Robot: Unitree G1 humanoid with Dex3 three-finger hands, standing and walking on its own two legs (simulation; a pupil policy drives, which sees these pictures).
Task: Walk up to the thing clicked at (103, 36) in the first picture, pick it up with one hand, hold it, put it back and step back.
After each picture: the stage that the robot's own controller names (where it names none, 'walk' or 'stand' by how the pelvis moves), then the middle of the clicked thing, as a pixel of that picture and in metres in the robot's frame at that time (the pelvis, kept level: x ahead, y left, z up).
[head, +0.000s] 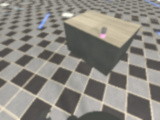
stand; (103, 32) +1.06 -0.12 -0.05
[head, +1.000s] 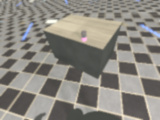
walk; (84, 35) +0.94 +0.16 -0.03
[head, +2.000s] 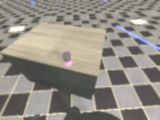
walk; (67, 58) +0.50 +0.23 -0.01
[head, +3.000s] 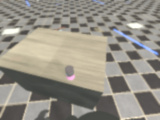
stand; (69, 72) +0.39 +0.19 -0.05
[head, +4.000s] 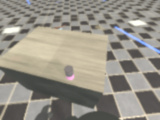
stand; (69, 73) +0.38 +0.18 -0.05
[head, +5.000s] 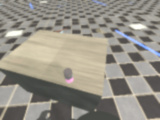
stand; (68, 75) +0.37 +0.19 -0.06
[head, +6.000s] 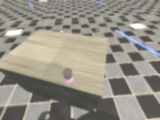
stand; (68, 75) +0.37 +0.19 -0.06
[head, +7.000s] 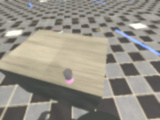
rise first; (68, 76) +0.36 +0.19 -0.06
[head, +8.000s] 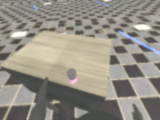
rise first; (72, 76) +0.37 +0.18 -0.05
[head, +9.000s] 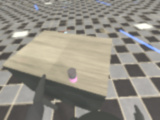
go down; (72, 75) +0.37 +0.18 -0.05
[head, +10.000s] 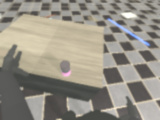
go down; (65, 68) +0.39 +0.17 -0.03
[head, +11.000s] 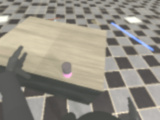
go down; (67, 70) +0.38 +0.17 -0.02
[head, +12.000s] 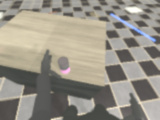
close in; (64, 65) +0.39 +0.18 +0.02
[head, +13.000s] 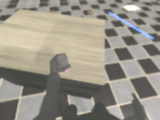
close; (63, 63) +0.40 +0.18 +0.03
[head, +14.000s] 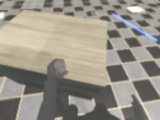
lift; (60, 69) +0.35 +0.19 +0.03
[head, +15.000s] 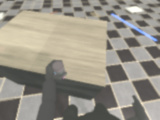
lift; (59, 70) +0.35 +0.20 +0.03
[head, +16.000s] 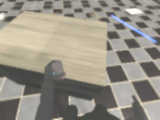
lift; (58, 71) +0.34 +0.21 +0.03
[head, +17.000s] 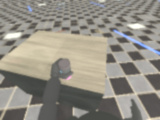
hold; (65, 69) +0.32 +0.17 +0.12
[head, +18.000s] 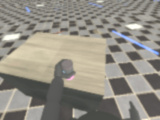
crouch; (68, 70) +0.33 +0.16 +0.11
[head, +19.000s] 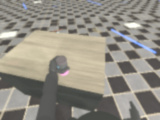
crouch; (62, 65) +0.36 +0.20 +0.10
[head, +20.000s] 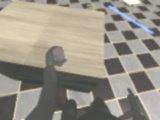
lower; (59, 57) +0.43 +0.19 +0.04
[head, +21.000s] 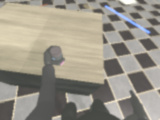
lower; (57, 56) +0.44 +0.20 +0.04
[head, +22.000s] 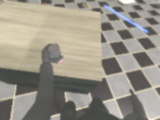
lower; (55, 54) +0.45 +0.20 +0.04
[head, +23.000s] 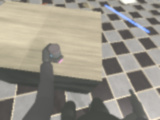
lower; (56, 54) +0.45 +0.20 +0.04
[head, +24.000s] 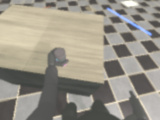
draw back; (61, 57) +0.43 +0.18 +0.04
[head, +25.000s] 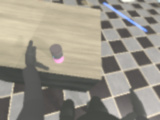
rise; (57, 54) +0.44 +0.18 +0.04
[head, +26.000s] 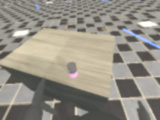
sink last; (72, 70) +0.40 +0.17 +0.00
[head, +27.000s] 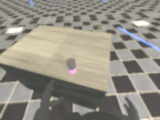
stand; (71, 66) +0.43 +0.18 +0.00
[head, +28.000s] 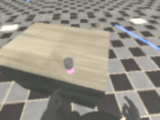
stand; (69, 65) +0.42 +0.18 +0.01
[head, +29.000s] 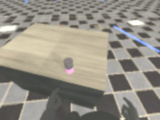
stand; (68, 65) +0.42 +0.18 +0.01
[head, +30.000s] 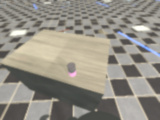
stand; (71, 69) +0.43 +0.18 -0.05
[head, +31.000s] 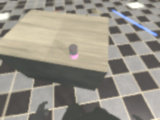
walk; (73, 51) +0.52 +0.16 -0.03
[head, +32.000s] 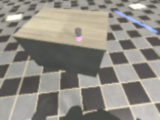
walk; (78, 34) +0.78 +0.17 -0.03
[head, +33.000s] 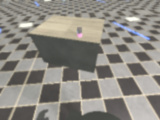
stand; (79, 32) +1.04 +0.21 -0.03
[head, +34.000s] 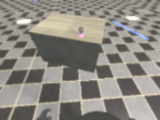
stand; (81, 32) +1.02 +0.18 -0.06
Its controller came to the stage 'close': yes
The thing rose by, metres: 0.18
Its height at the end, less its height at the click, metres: +0.00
